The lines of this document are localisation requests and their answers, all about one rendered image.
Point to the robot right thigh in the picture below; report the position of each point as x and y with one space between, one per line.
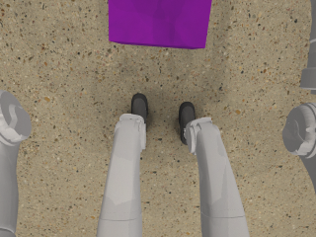
221 209

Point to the right robot shin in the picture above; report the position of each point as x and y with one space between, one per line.
195 122

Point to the left robot upper arm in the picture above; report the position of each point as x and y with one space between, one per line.
15 126

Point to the carton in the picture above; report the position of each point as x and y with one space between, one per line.
161 23

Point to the right robot upper arm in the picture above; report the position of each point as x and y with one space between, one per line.
299 136

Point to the robot right forearm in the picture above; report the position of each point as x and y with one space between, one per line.
308 74

